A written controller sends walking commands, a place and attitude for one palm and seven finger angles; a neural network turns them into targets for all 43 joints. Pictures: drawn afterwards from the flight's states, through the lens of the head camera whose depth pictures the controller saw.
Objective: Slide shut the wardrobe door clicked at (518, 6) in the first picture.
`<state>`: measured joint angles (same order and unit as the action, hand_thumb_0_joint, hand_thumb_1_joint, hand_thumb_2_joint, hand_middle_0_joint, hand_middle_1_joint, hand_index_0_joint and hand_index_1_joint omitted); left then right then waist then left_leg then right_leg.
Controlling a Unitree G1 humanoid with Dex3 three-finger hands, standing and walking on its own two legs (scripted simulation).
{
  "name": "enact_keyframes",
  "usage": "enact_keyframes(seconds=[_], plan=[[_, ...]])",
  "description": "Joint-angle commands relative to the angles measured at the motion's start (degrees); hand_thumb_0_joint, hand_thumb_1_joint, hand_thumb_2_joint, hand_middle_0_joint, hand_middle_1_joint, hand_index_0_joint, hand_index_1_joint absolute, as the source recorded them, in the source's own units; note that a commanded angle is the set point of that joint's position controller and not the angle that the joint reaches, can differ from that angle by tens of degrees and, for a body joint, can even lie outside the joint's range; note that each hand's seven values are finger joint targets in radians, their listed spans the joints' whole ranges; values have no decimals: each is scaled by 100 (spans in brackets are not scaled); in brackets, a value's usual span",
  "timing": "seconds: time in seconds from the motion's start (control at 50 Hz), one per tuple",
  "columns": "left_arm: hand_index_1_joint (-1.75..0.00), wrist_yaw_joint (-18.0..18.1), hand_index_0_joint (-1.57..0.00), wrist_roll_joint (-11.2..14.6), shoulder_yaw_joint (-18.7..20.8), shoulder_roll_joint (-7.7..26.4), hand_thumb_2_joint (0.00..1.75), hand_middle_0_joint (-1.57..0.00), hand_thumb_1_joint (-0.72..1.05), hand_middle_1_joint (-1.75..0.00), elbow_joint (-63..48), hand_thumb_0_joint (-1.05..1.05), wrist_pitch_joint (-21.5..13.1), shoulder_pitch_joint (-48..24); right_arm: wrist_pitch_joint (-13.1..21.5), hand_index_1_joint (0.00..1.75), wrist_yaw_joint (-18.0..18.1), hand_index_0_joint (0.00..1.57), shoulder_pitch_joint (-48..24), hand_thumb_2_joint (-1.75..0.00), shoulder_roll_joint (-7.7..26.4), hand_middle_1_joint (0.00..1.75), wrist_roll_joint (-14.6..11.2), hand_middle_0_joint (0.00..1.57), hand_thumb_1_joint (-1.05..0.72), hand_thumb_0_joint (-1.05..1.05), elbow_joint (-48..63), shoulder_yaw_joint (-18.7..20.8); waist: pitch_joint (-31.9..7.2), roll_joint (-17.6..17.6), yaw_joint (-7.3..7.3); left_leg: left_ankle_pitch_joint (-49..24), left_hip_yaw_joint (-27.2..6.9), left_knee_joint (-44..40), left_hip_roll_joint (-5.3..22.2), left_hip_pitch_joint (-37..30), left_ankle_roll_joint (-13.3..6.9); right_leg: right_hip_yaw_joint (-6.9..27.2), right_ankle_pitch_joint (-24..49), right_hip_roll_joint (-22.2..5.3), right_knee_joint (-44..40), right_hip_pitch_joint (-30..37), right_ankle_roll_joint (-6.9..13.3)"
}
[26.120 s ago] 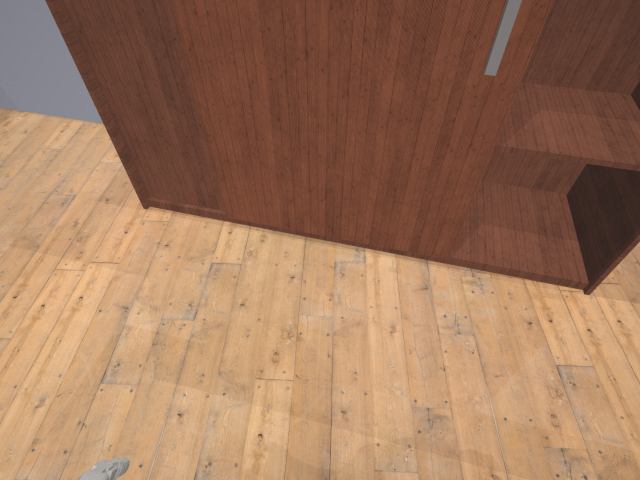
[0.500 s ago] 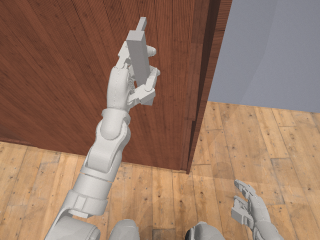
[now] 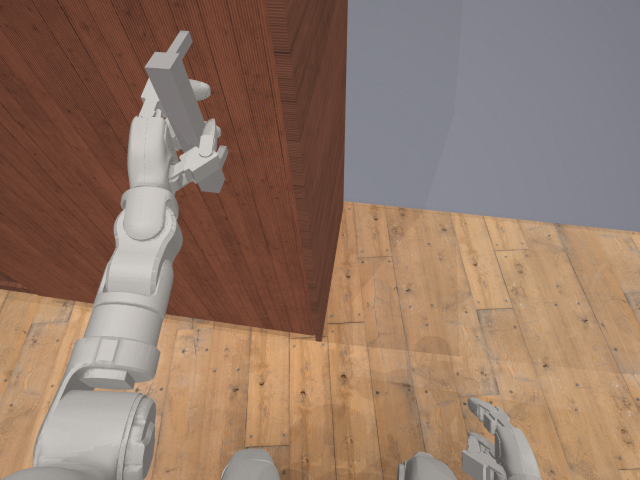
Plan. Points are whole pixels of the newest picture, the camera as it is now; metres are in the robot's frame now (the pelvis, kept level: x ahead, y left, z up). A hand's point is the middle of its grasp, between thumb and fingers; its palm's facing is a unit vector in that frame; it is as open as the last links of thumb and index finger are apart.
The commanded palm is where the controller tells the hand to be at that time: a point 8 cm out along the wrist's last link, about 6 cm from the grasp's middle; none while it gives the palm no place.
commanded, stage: stop walking and hold the door there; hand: left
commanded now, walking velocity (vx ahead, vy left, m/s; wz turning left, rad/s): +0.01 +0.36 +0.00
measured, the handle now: (198, 119) +0.46 +0.23 +0.15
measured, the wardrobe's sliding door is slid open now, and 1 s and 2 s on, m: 0.00 0.00 0.00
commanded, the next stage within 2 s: none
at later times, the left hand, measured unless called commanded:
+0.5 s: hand (209, 150) +0.42 +0.21 +0.15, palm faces +0.42 -0.88 -0.24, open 6.4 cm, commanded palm +0.38 +0.24 +0.15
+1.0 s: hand (207, 151) +0.42 +0.21 +0.15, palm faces +0.40 -0.88 -0.26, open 6.3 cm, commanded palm +0.38 +0.25 +0.15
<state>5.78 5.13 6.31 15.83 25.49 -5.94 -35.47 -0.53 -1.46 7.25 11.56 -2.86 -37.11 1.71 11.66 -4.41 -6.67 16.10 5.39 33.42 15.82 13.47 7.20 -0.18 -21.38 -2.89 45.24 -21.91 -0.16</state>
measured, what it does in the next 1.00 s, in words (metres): steps on the spot: right foot, then left foot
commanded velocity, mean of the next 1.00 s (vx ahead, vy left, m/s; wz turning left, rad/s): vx -0.02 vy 0.09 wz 0.00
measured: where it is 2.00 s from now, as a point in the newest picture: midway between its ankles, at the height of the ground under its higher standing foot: outside the picture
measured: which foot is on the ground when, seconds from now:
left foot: down 0.00-0.04, up 0.06-0.28, down 0.30-1.00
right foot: up 0.00-0.02, down 0.04-1.00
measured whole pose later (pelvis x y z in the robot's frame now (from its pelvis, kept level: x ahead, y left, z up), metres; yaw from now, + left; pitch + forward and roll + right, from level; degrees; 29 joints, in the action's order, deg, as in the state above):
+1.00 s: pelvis +0.04 -0.06 +0.02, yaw -5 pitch +0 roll +0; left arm 6.5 2.5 19.1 25.6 31.4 -9.8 -17.5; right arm 2.8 5.3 12.8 14.7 -2.6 -39.8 -0.4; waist -0.9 -1.4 -0.1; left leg 12.5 10.7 25.3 2.3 13.0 -2.3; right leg 0.5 -12.1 0.3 24.3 -12.3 -0.3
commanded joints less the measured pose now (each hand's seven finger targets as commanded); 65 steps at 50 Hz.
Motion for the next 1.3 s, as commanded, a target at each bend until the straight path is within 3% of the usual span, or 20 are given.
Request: enact_keyframes(seconds=[0.0, 0.02, 0.04, 0.06, 0.08, 0.1, 0.14, 0.2, 0.24, 0.26, 0.3, 0.36, 0.44, 0.52, 0.56, 0.7, 0.84, 1.12, 1.2, 1.28], plan=[[-140, -151, -45, -382, 538, 1384, 90, -45, 90, -140, -705, 0, -618, -2072, 414, 30, 188, 20, -78, -90, 989, 30, -84, 20, -90, 0, 589, 299, -2606, -331, 702, -1115, 507, 951, -588, -491, -837, -539, 1470, 398, -2301, 1714, -5], [-140, -114, -45, -431, 722, 1696, 90, -45, 90, -140, -604, 0, -662, -1903, 435, 30, 245, 20, -28, -90, 788, 30, -76, 20, -90, 0, 555, 237, -2659, 932, 692, -47, 616, 1822, -1057, 672, -711, 374, 2995, -374, -2331, 2651, 359], [-140, -67, -45, -393, 1405, 2385, 90, -45, 90, -140, -47, 0, -587, -1365, 412, 30, 330, 20, -42, -90, 840, 30, -58, 20, -90, 0, 586, 316, -2849, 2740, 540, 1598, 168, 2661, -1444, 1637, -634, 2013, 3872, -1182, -2397, 2985, 708], [-140, -52, -45, -357, 1351, 2363, 90, -45, 90, -140, -107, 0, -498, -1468, 403, 30, 382, 20, -257, -90, 977, 30, -26, 20, -90, 0, 533, 314, -2728, 2724, 455, 1742, -487, 2877, -1317, 1673, -678, 2306, 3694, -1453, -2389, 2788, 750], [-140, -55, -45, -295, 1090, 1948, 90, -45, 90, -140, -308, 0, -494, -1569, 479, 30, 451, 20, -315, -90, 796, 30, -19, 20, -90, 0, 468, 169, -2709, 2188, 513, 1559, -694, 2756, -1268, 1667, -686, 2170, 3840, -1526, -2107, 2851, 902], [-140, 17, -45, -330, 1500, 2374, 90, -45, 90, -140, -309, 0, -526, -1650, 530, 30, 495, 20, -263, -90, 912, 30, 33, 20, -90, 0, 358, 137, -2736, 1760, 550, 1541, -688, 2070, -1247, 1471, -728, 2014, 4188, -1527, -1921, 2736, 930], [-140, 49, -45, -327, 1528, 2258, 90, -45, 90, -140, -173, 0, -574, -1388, 538, 30, 538, 20, -75, -90, 937, 30, 68, 20, -90, 0, 335, 130, -2856, 1690, 621, 1124, -273, 771, -1449, 889, -745, 1339, 4703, -1377, -1892, 2759, 727], [-140, 101, -45, -327, 1726, 2522, 90, -45, 90, -140, -204, 0, -602, -1177, 475, 30, 512, 20, -19, -90, 1048, 30, 43, 20, -90, 0, 454, 221, -2781, 1672, 631, 166, -9, -415, -1546, 162, -699, 1240, 4327, -1447, -2072, 2390, 548], [-140, 101, -45, -323, 1579, 2489, 90, -45, 90, -140, -331, 0, -594, -1255, 432, 30, 483, 20, 34, -90, 1164, 30, -5, 20, -90, 0, 487, 307, -2612, 1111, 681, -555, 6, -996, -1371, -408, -709, 1226, 3891, -1387, -2030, 1896, 431], [-140, 87, -45, -305, 1331, 2276, 90, -45, 90, -140, -436, 0, -600, -1279, 428, 30, 458, 20, 48, -90, 1204, 30, -60, 20, -90, 0, 515, 328, -2514, 536, 707, -847, -67, -1132, -1172, -578, -760, 1109, 3467, -1240, -1890, 1637, 369], [-140, 104, -45, -323, 1324, 2298, 90, -45, 90, -140, -367, 0, -625, -1145, 435, 30, 442, 20, 142, -90, 1369, 30, -96, 20, -90, 0, 575, 391, -2453, 218, 644, -1660, -491, -944, -612, -880, -984, 804, 2472, -648, -1785, 1003, 162], [-140, 142, -45, -370, 1343, 2319, 90, -45, 90, -140, -146, 0, -685, -822, 454, 30, 499, 20, 154, -90, 1348, 30, -70, 20, -90, 0, 624, 294, -2181, -877, 635, -613, -1119, -1496, -223, -527, -1280, 193, 539, -99, -1417, 603, 78], [-140, 181, -45, -399, 1265, 2264, 90, -45, 90, -140, -253, 0, -702, -805, 597, 30, 603, 20, 215, -90, 1250, 30, -33, 20, -90, 0, 619, 187, -2136, -353, 615, -84, -833, -1423, -344, -255, -1189, 117, 667, -84, -1787, 978, 77], [-140, 211, -45, -357, 1381, 2418, 90, -45, 90, -140, -63, 0, -630, -692, 633, 30, 662, 20, 358, -90, 1268, 30, 9, 20, -90, 0, 504, 223, -2156, 622, 716, 267, -368, -842, -915, -367, -925, 1093, 880, -490, -2564, 726, 241], [-140, 218, -45, -359, 1509, 2560, 90, -45, 90, -140, 58, 0, -625, -554, 631, 30, 674, 20, 410, -90, 1293, 30, 40, 20, -90, 0, 417, 226, -2159, 693, 741, 17, -396, -794, -945, -441, -913, 1214, 992, -563, -2681, 675, 265], [-140, 185, -45, -359, 1549, 2502, 90, -45, 90, -140, -345, 0, -657, -192, 623, 30, 732, 20, 297, -90, 1187, 30, 31, 20, -90, 0, 435, 108, -2541, 316, 691, -1660, -553, -1079, -540, -1028, -981, 506, 2149, -149, -2111, 894, 66], [-140, 185, -45, -328, 1429, 2327, 90, -45, 90, -140, -440, 0, -605, 69, 594, 30, 765, 20, 236, -90, 1126, 30, 53, 20, -90, 0, 448, 47, -2202, 186, 697, -940, -440, -1316, -596, -836, -930, 512, 1696, -78, -2306, 774, 70], [-140, 167, -45, -317, 1794, 2658, 90, -45, 90, -140, -182, 0, -656, 294, 537, 30, 799, 20, 256, -90, 1177, 30, 43, 20, -90, 0, 475, 94, -2179, 231, 701, -866, -309, -1267, -722, -773, -869, 583, 1814, -80, -2532, 797, 79], [-140, 188, -45, -364, 2078, 3033, 90, -45, 90, -140, 54, 0, -672, 279, 423, 30, 775, 20, 284, -90, 1257, 30, 44, 20, -90, 0, 478, 186, -2136, 446, 683, -777, -195, -759, -1006, -400, -858, 953, 2094, -500, -2696, 962, 158], [-140, 158, -45, -383, 1984, 3019, 90, -45, 90, -140, 221, 0, -701, -21, 261, 30, 709, 20, 212, -90, 1234, 30, 31, 20, -90, 0, 519, 231, -2088, 1028, 652, 173, -333, -37, -1245, 298, -754, 1676, 2482, -1387, -2792, 1230, 479]])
